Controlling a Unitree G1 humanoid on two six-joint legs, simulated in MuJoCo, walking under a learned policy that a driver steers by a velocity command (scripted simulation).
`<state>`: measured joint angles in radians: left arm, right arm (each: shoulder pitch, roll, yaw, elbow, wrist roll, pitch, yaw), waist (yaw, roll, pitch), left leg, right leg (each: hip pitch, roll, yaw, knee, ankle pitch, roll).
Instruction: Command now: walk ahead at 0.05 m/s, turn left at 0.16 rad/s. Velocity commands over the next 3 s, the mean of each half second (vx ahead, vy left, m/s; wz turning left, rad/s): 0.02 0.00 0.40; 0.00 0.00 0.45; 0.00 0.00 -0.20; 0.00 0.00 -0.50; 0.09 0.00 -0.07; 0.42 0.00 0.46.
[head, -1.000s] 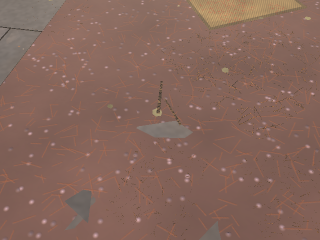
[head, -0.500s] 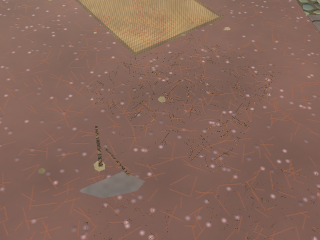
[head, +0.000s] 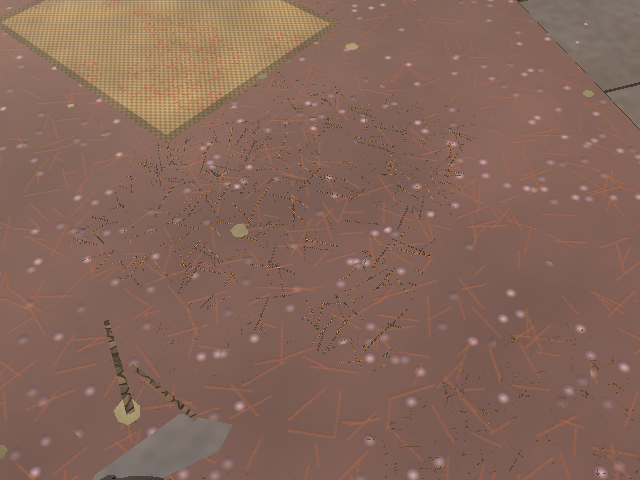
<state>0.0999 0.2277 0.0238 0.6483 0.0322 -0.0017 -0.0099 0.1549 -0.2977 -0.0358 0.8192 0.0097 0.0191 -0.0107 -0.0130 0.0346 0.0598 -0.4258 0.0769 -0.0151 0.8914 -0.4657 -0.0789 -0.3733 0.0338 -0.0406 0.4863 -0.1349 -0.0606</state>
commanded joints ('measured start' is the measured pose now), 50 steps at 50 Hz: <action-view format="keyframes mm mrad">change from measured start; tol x16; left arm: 1 -24 184 58 -34 1 -10 20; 50 16 230 68 118 -56 5 27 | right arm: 1 78 -105 -25 -28 0 11 -12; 50 51 -91 -48 -152 -2 20 -2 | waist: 1 3 -165 -176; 9 -34 -138 -124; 12 -52 286 -47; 15 3 77 -82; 31 29 138 -145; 34 -31 -291 -145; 50 3 -194 -112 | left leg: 1 126 -5 16 -65 87 2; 9 182 -43 80 -300 193 100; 12 259 311 -513 -614 641 408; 18 357 140 -293 -530 733 294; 28 307 105 -420 -505 628 300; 32 219 20 -435 -416 479 209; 34 -119 -227 -172 -74 -172 92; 36 -141 -120 -160 242 -121 38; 39 -159 -114 -131 306 19 -6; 50 240 -98 44 -481 272 37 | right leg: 1 83 -278 177 -182 146 -185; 9 115 -292 106 -88 48 -111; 12 -245 32 -14 454 -498 103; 14 -278 -14 108 642 -423 95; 29 2 22 119 117 -222 135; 32 212 -24 119 -160 28 90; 35 295 -469 547 -197 323 -233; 40 240 -262 231 -186 239 -152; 50 237 -262 158 -85 317 -128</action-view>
